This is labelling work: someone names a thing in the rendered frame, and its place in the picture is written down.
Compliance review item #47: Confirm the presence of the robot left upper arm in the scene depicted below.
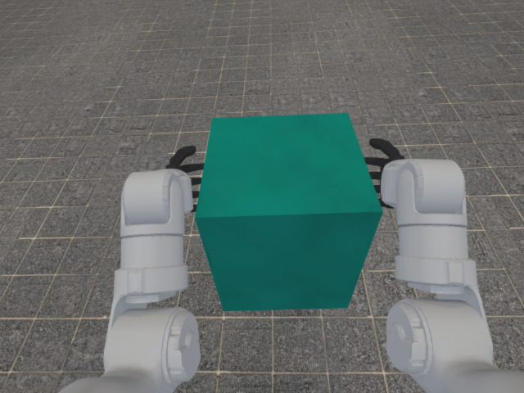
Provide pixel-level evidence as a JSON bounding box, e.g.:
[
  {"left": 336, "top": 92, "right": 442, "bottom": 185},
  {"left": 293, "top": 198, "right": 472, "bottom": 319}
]
[{"left": 58, "top": 307, "right": 201, "bottom": 393}]

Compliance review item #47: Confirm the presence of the left robot hand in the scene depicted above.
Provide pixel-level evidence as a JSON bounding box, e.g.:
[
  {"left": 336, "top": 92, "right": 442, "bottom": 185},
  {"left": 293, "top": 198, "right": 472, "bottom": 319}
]
[{"left": 165, "top": 146, "right": 205, "bottom": 212}]

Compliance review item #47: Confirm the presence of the robot left forearm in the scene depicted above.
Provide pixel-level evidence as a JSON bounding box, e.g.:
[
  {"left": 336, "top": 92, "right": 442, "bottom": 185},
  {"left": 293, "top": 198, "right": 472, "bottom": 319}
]
[{"left": 104, "top": 169, "right": 193, "bottom": 368}]

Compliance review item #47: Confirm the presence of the carton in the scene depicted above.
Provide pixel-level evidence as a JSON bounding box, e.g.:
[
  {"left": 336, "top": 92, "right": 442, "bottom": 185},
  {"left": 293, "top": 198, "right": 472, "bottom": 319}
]
[{"left": 195, "top": 113, "right": 383, "bottom": 311}]

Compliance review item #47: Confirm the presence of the right robot hand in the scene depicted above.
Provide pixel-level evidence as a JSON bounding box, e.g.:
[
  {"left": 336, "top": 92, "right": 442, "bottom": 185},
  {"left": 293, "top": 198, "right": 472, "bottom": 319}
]
[{"left": 364, "top": 138, "right": 404, "bottom": 209}]

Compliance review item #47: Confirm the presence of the robot right upper arm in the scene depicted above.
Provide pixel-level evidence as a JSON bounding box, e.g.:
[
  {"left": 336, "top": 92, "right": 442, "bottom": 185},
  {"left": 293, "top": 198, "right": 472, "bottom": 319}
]
[{"left": 386, "top": 299, "right": 524, "bottom": 393}]

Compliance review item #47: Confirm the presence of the robot right forearm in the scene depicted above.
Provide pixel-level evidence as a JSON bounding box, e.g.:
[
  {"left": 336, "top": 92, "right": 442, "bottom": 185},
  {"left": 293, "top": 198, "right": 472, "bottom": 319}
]
[{"left": 381, "top": 159, "right": 493, "bottom": 360}]

